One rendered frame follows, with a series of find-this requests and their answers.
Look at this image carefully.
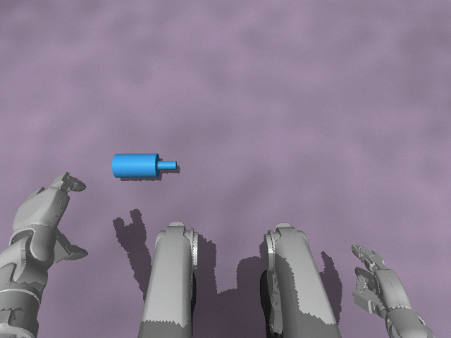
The right robot hand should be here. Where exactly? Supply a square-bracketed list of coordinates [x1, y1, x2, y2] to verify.
[352, 244, 413, 319]

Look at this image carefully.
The left robot hand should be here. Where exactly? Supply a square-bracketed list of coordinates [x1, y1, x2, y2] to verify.
[12, 172, 88, 263]

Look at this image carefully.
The left robot arm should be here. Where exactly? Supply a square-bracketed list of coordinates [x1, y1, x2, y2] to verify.
[0, 225, 57, 338]

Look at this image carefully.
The right robot foot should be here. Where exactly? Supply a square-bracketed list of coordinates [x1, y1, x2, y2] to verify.
[260, 270, 283, 338]

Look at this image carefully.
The right robot arm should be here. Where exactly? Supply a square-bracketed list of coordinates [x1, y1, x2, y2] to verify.
[385, 308, 436, 338]

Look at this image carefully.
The bottle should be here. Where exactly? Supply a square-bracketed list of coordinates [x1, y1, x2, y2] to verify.
[112, 154, 177, 177]

